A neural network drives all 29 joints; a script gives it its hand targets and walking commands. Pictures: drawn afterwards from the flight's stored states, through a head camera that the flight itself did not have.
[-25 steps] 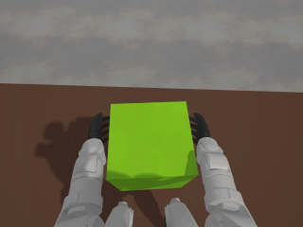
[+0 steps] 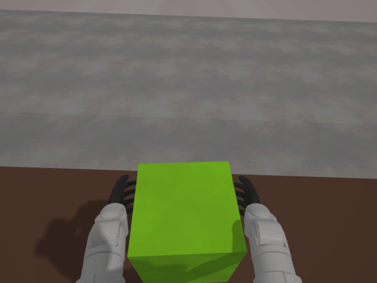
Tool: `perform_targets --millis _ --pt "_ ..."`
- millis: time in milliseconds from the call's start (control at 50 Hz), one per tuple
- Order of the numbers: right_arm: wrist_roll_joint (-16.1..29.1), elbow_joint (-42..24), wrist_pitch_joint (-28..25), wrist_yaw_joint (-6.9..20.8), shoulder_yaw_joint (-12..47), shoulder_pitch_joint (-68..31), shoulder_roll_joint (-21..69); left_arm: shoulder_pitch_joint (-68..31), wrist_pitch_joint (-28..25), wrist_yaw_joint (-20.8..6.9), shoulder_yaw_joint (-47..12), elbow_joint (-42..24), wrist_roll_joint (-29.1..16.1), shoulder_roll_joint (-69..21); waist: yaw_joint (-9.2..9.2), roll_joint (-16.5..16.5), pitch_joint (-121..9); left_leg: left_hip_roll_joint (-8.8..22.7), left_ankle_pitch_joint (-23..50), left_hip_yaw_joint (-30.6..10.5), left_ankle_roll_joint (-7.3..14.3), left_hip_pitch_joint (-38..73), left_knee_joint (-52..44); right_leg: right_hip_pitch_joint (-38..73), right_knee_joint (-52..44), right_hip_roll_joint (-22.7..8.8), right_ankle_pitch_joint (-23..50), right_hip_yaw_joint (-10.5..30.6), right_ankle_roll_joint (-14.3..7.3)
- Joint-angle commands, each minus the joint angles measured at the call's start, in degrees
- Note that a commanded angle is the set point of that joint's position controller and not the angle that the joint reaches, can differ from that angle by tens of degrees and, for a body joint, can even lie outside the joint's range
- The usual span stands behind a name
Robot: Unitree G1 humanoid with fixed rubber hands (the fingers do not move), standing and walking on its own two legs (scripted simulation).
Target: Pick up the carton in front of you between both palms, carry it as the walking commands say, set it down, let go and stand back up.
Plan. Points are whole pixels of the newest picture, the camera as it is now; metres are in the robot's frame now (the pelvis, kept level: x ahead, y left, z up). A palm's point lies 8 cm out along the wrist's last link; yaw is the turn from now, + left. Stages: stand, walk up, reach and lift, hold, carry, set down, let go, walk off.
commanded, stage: reach and lift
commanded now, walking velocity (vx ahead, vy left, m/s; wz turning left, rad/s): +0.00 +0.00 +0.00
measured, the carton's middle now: (185, 226) +0.29 +0.00 -0.05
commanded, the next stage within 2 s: hold in 1.00 s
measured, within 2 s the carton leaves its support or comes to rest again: neither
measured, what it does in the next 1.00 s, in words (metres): stands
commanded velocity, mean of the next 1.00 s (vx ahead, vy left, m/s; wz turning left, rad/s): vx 0.00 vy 0.00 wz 0.00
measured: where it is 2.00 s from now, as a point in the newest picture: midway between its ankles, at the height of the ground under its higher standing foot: outside the picture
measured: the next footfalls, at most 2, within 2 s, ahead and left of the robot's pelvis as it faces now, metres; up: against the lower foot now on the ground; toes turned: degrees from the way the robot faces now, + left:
none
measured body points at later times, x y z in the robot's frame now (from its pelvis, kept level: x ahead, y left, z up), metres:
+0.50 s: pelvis -0.01 +0.00 +0.01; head -0.03 -0.01 +0.46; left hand +0.31 +0.15 +0.03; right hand +0.30 -0.16 +0.03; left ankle +0.01 +0.12 -0.73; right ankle +0.02 -0.13 -0.73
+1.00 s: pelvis +0.01 +0.00 +0.01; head -0.02 +0.00 +0.46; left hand +0.31 +0.15 +0.04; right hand +0.30 -0.15 +0.04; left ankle +0.01 +0.12 -0.73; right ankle +0.02 -0.13 -0.73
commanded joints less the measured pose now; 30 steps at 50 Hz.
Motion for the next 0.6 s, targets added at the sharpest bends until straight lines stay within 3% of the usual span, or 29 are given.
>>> perform_targets --millis 0,80,140,280,580 --pt "9.81 -0.2 1.12 13.88 30.42 -28.58 53.12 -25.33 2.25 -14.5 -30.92 2.62 -9.29 -55.91 -0.2 0.11 -8.85 -3.37 9.15 -0.7 -0.04 4.79 -7.81 9.83 -5.92 4.14 8.19 0.47 -1.12" --pt "8.09 2.02 2.09 14.54 26.74 -31.3 52.68 -28.25 3.13 -15.13 -27.01 4.83 -7.51 -54.94 -0.09 0.1 -4.5 -3.03 2.42 -0.32 0.54 3.64 -9.24 9.37 -6.87 3.81 2.29 0.01 -1.27" --pt "8.24 1.53 1.88 15.04 27.09 -35.02 53.74 -31.92 2.83 -15.54 -26.99 4.18 -7.5 -55.85 0.09 0.19 -5.84 -2.9 1.32 -0.09 0.69 4.25 -9.03 10.09 -6.62 3.66 1.29 -0.2 -1.27" --pt "8.86 0.26 1.93 14.98 28.77 -37.71 54.98 -34.5 2.7 -15.89 -28.13 2.93 -8.04 -56.19 0.19 -0.47 -9.58 -3.12 2.79 0.32 0.66 5.92 -8.78 12.39 -6.86 3.62 2.58 0.01 -0.9" --pt "9.98 -4.3 3.86 13.96 30.22 -30.16 53.88 -27.8 4.41 -15.57 -30.29 -2.43 -9.22 -53.69 0.14 -0.57 -10.47 -3.95 12.31 0.28 0.17 10.13 -10.39 16.34 -8.83 3.84 12.77 0.32 -0.15"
